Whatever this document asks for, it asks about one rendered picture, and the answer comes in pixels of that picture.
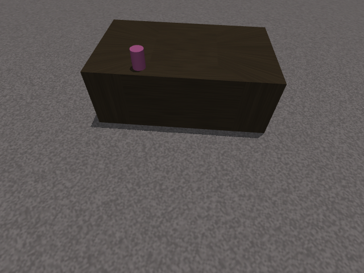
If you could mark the can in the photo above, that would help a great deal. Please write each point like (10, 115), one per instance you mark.
(137, 57)

